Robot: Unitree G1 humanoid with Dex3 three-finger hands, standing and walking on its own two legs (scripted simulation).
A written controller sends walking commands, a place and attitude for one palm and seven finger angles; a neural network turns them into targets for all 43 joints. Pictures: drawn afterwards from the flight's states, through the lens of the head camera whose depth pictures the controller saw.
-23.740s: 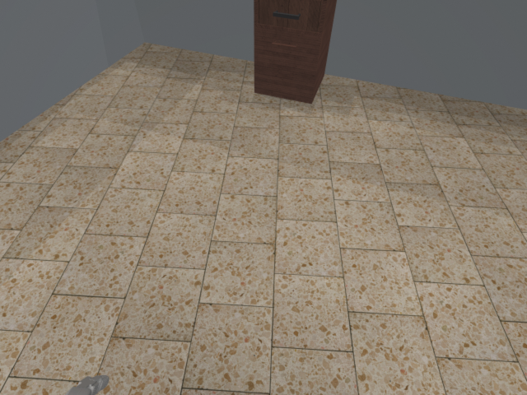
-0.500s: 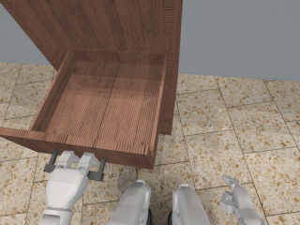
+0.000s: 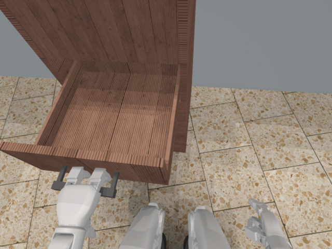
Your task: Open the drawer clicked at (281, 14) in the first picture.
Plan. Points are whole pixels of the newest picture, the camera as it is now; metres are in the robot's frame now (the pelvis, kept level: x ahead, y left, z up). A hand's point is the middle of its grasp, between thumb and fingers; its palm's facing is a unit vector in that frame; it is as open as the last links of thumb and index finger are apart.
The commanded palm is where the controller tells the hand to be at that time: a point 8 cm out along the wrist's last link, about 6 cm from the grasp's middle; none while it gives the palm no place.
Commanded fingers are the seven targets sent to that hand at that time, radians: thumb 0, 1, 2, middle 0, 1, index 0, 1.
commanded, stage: lift the hand off the handle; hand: left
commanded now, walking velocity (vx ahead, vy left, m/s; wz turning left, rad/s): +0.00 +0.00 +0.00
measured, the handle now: (86, 180) +0.27 +0.23 -0.04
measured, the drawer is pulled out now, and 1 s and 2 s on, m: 0.29 0.28 0.28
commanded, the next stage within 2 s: none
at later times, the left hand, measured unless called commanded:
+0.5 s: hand (85, 199) +0.23 +0.22 -0.04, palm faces -0.10 -0.09 -0.99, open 13.6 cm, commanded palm +0.22 +0.21 +0.02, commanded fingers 0.00 -0.50 0.30 -0.30 -1.20 -0.30 -1.20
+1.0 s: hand (80, 196) +0.23 +0.21 +0.00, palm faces -0.06 -0.14 -0.99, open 13.7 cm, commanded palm +0.22 +0.21 +0.06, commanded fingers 0.00 -0.50 0.30 -0.30 -1.20 -0.30 -1.20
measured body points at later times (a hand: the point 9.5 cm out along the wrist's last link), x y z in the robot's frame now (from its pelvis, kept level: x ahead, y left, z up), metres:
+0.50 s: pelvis +0.01 +0.01 +0.02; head +0.12 -0.01 +0.46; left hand +0.23 +0.22 +0.01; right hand +0.21 -0.22 -0.10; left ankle +0.04 +0.11 -0.57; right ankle +0.04 -0.06 -0.57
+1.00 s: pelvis +0.02 +0.02 +0.05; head +0.10 +0.00 +0.49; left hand +0.23 +0.22 +0.06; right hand +0.22 -0.20 -0.06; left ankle +0.04 +0.11 -0.57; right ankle +0.04 -0.06 -0.57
